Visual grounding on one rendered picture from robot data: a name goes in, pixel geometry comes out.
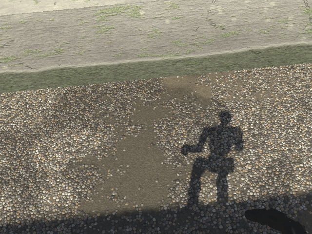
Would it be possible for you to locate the right robot hand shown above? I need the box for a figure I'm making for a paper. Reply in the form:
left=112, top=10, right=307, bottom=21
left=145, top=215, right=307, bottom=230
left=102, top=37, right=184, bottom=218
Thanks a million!
left=245, top=208, right=307, bottom=234

